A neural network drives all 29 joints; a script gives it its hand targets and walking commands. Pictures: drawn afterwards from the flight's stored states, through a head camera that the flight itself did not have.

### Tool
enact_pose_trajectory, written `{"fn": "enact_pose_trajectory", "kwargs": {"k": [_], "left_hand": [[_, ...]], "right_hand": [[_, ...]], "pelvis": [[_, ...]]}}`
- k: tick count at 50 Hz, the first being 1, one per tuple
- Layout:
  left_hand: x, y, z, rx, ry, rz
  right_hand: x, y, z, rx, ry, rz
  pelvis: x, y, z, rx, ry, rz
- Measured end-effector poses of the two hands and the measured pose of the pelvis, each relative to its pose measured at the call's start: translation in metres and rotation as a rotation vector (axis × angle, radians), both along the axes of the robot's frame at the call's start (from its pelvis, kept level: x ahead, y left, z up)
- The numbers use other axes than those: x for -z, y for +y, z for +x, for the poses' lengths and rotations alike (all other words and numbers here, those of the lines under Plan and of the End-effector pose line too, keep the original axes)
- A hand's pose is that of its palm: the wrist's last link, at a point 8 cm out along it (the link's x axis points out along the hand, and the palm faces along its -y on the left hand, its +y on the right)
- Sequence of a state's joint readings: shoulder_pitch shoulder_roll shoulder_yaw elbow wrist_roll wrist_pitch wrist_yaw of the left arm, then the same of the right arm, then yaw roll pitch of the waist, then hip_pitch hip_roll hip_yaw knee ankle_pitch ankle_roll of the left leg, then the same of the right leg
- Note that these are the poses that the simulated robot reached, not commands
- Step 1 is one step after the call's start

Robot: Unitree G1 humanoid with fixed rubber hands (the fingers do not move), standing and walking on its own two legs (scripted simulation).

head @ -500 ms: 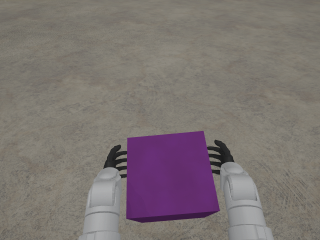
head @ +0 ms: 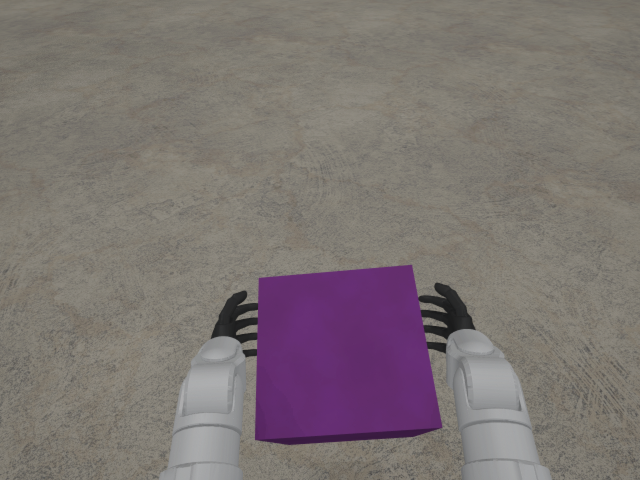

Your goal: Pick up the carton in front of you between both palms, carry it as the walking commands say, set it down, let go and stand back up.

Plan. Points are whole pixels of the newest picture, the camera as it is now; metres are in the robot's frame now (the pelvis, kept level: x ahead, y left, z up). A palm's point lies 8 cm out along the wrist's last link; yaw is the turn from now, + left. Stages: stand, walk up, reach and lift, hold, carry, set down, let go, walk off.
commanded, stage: hold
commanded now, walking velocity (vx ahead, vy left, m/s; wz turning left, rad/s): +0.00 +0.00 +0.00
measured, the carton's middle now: (343, 364) +0.32 -0.02 -0.06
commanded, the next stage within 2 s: set down in 0.68 s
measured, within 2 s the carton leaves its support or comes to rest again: neither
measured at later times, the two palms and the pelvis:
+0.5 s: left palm (225, 359) +0.27 +0.13 +0.06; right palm (462, 327) +0.30 -0.17 +0.06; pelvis -0.01 -0.05 +0.00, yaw +7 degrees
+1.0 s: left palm (227, 344) +0.31 +0.14 +0.02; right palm (434, 302) +0.36 -0.15 +0.03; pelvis +0.00 -0.04 -0.01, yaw +7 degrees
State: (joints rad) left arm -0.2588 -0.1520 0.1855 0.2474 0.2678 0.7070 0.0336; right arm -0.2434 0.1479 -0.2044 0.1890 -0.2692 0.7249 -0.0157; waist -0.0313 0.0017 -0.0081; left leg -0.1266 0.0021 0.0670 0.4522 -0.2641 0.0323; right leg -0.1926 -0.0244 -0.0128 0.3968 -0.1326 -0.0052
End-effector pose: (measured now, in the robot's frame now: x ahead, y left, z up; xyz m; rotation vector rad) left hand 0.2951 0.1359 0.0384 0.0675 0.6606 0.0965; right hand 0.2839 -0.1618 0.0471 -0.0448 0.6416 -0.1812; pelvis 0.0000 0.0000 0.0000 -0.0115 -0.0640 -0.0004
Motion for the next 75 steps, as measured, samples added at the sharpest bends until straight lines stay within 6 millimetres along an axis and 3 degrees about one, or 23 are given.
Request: {"fn": "enact_pose_trajectory", "kwargs": {"k": [9,15,23,32,43,48,53,59,65,69,75], "left_hand": [[-0.005,0.023,-0.031,-0.15,0.014,0.019],[-0.012,0.017,-0.039,-0.179,-0.006,0.0],[-0.023,-0.004,-0.031,-0.171,-0.013,0.005],[-0.012,-0.009,-0.028,-0.195,0.011,-0.004],[-0.011,-0.002,-0.006,-0.213,0.011,-0.004],[0.005,0.004,0.009,-0.218,0.035,-0.008],[0.042,0.002,0.022,-0.179,0.083,0.022],[0.102,-0.005,0.029,-0.17,0.078,0.019],[0.166,-0.016,0.031,-0.232,0.035,-0.017],[0.195,-0.024,0.038,-0.256,-0.009,-0.019],[0.223,-0.031,0.052,-0.268,-0.041,-0.035]], "right_hand": [[0.0,0.025,0.006,-0.131,0.011,0.032],[-0.008,0.02,0.011,-0.147,-0.009,0.033],[-0.011,-0.002,0.012,-0.129,-0.017,0.073],[-0.008,-0.006,0.021,-0.151,0.005,0.047],[-0.004,0.003,0.044,-0.137,0.002,0.06],[0.004,0.011,0.064,-0.121,0.01,0.053],[0.039,0.008,0.075,-0.113,0.045,0.032],[0.112,-0.002,0.064,-0.11,0.081,0.026],[0.181,-0.009,0.062,-0.112,0.067,0.029],[0.207,-0.014,0.078,-0.094,0.017,0.036],[0.234,-0.02,0.103,-0.092,-0.019,0.055]], "pelvis": [[0.0,-0.014,-0.014,-0.065,-0.07,0.017],[0.001,-0.028,-0.018,-0.111,-0.087,0.02],[0.001,-0.044,-0.015,-0.12,-0.096,0.022],[0.0,-0.058,-0.009,-0.128,-0.086,0.022],[0.001,-0.05,0.002,-0.132,-0.057,0.013],[0.004,-0.04,0.004,-0.132,-0.01,0.009],[0.008,-0.03,0.002,-0.125,0.094,0.004],[0.02,-0.023,-0.012,-0.112,0.279,-0.004],[0.05,-0.023,-0.033,-0.108,0.47,-0.005],[0.077,-0.027,-0.045,-0.104,0.558,0.001],[0.118,-0.039,-0.058,-0.111,0.64,0.011]]}}
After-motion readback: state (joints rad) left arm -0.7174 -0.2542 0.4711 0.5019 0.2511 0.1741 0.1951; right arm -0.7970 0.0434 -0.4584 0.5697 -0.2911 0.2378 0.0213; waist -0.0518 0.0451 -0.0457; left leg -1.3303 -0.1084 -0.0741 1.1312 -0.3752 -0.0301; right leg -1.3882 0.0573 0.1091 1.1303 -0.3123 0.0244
